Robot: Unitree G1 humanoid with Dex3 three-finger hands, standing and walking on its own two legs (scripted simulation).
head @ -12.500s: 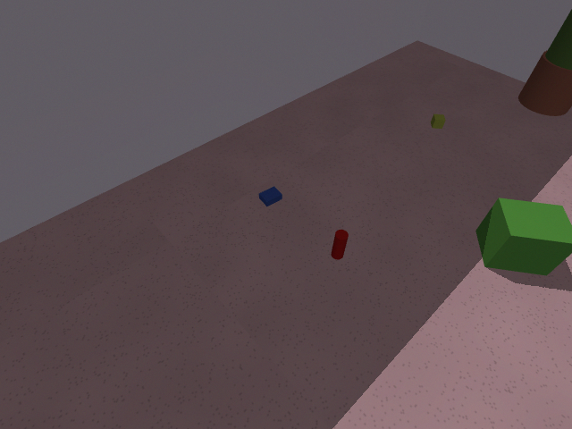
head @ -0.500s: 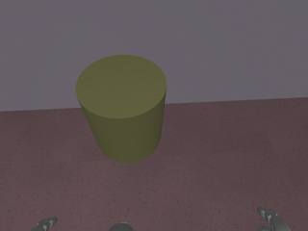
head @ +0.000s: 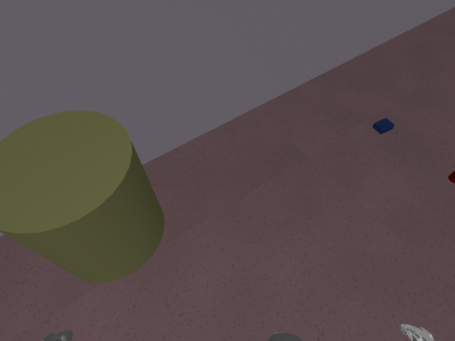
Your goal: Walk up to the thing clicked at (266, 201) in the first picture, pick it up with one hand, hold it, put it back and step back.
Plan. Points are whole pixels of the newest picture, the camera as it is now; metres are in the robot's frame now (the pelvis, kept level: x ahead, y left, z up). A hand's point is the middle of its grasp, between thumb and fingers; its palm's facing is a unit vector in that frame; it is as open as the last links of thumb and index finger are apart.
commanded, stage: walk up
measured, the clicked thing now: (383, 126) +1.22 -0.96 -0.73
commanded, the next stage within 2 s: none
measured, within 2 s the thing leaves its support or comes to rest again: neither
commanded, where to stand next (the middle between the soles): +0.06 -0.04 m, yaw -49 degrees
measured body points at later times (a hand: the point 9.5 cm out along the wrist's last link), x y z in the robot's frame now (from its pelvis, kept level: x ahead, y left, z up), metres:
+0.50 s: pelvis +0.03 +0.02 +0.02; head +0.07 +0.04 +0.46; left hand +0.26 +0.27 -0.11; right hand -0.01 -0.31 -0.06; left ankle +0.09 +0.10 -0.72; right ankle -0.02 -0.13 -0.64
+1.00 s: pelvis +0.01 +0.00 +0.00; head +0.04 -0.05 +0.44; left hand +0.28 +0.19 -0.09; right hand -0.11 -0.30 -0.13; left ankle +0.12 +0.10 -0.68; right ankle -0.03 -0.11 -0.72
